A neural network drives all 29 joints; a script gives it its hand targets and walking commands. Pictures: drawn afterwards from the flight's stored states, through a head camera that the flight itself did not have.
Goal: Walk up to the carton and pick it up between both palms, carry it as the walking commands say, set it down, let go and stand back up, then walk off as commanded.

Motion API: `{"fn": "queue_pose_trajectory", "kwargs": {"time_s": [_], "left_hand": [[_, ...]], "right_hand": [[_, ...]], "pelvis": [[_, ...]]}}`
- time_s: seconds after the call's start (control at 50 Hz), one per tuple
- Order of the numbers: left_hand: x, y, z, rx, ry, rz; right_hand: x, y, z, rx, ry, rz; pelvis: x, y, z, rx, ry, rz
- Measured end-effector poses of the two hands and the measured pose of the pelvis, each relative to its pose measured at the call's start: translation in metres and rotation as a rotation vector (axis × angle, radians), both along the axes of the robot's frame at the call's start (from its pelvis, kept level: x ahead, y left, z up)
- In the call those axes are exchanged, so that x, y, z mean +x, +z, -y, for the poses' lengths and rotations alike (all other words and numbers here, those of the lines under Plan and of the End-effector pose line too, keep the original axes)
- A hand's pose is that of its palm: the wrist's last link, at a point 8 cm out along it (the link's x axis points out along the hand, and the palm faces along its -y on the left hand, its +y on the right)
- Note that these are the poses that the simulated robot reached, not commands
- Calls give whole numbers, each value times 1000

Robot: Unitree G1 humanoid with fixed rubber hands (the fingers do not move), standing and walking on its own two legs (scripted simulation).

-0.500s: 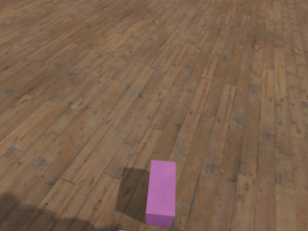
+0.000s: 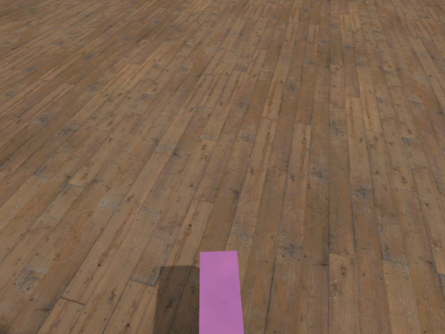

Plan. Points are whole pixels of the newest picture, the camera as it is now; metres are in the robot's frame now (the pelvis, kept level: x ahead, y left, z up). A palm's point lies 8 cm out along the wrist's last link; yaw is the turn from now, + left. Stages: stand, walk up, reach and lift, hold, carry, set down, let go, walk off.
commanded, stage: walk up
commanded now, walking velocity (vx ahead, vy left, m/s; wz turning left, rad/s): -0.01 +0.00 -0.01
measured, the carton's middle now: (219, 301) +0.37 -0.01 -0.63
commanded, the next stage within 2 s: stand in 0.06 s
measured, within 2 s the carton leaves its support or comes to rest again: neither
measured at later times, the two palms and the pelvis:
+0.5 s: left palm out of the picture -0.08 +0.20 -0.14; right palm out of the picture -0.04 -0.21 -0.15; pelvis -0.02 +0.00 +0.00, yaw +0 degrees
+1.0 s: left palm out of the picture -0.05 +0.21 -0.15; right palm out of the picture -0.03 -0.21 -0.15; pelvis -0.03 +0.00 +0.00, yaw -2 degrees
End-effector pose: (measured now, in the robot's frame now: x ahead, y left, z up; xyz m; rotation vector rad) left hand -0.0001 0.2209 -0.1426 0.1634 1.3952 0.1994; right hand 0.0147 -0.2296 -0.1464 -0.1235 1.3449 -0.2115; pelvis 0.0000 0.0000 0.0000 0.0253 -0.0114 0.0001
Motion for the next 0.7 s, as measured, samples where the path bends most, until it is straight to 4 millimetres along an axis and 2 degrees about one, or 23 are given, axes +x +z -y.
{"fn": "queue_pose_trajectory", "kwargs": {"time_s": [0.1,0.2,0.34,0.5,0.6,0.7], "left_hand": [[-3,-2,9,-27,-12,-6],[-19,-2,16,-47,-6,-28],[-49,2,20,-50,14,-74],[-79,6,23,-48,38,-125],[-87,5,26,-59,42,-141],[-88,3,29,-74,37,-143]], "right_hand": [[-33,3,6,-16,-16,-72],[-51,2,-3,8,-19,-103],[-51,-2,-23,67,-6,-86],[-53,-2,-21,63,2,-81],[-54,0,-20,57,1,-83],[-56,1,-21,53,-5,-87]], "pelvis": [[-4,1,2,-1,1,10],[-10,2,3,-3,1,16],[-18,4,5,-6,-1,17],[-23,5,4,-8,-6,15],[-26,5,4,-9,-8,13],[-27,5,3,-11,-11,10]]}}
